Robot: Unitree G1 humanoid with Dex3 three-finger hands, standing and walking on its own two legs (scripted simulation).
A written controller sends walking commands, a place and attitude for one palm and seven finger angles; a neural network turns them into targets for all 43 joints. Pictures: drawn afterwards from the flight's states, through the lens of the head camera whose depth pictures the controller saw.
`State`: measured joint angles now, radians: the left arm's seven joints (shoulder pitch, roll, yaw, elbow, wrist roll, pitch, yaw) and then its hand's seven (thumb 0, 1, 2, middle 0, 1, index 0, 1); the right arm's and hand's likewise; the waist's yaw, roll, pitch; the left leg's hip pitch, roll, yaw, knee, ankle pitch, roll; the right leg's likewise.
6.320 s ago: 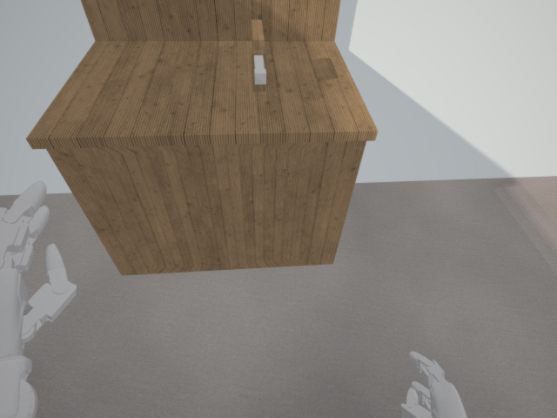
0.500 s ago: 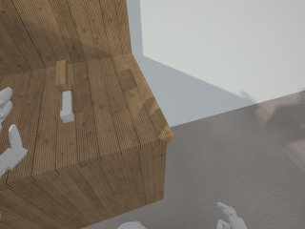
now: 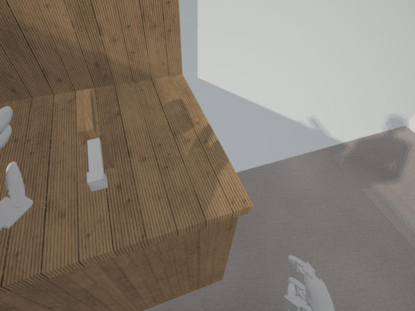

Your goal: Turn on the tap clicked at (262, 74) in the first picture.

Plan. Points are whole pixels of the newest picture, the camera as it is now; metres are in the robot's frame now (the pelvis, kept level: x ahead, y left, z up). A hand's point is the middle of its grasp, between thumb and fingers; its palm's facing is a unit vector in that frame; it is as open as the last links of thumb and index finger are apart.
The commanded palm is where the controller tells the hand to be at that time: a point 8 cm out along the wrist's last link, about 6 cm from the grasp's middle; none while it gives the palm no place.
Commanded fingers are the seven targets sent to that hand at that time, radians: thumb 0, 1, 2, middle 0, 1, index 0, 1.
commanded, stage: shuffle to correct the standing spot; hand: left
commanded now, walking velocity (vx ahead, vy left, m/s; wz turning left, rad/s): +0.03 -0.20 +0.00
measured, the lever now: (97, 180) +0.32 +0.23 +0.09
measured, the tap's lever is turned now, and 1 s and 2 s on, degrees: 0 0 0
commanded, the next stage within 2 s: come to a stop and stand still in 0.34 s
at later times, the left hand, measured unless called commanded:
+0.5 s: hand (89, 177) +0.26 +0.19 +0.19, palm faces +0.38 -0.80 -0.47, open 7.4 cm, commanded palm +0.19 +0.23 +0.18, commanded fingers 0.00 0.90 0.90 -0.20 -0.30 -0.20 -0.30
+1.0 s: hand (60, 160) +0.27 +0.23 +0.21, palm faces +0.46 -0.77 -0.44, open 7.4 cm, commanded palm +0.19 +0.24 +0.18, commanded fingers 0.00 0.90 0.90 -0.20 -0.30 -0.20 -0.30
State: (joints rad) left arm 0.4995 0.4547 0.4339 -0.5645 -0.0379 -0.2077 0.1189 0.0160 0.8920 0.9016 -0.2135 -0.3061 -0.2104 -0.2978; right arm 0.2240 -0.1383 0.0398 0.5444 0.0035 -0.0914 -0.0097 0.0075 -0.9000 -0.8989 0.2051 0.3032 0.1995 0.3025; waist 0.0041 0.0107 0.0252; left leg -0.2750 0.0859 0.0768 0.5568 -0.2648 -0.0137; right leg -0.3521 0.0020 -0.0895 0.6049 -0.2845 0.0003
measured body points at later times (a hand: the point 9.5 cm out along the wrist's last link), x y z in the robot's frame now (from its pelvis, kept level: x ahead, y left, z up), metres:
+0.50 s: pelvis +0.04 -0.06 +0.00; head +0.07 -0.05 +0.45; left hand +0.23 +0.23 +0.21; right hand +0.22 -0.29 -0.08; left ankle +0.01 +0.09 -0.71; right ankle +0.06 -0.14 -0.73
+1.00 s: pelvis +0.03 -0.04 +0.00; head +0.04 -0.06 +0.45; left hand +0.24 +0.27 +0.23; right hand +0.20 -0.26 -0.09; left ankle +0.06 +0.06 -0.73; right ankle +0.06 -0.14 -0.73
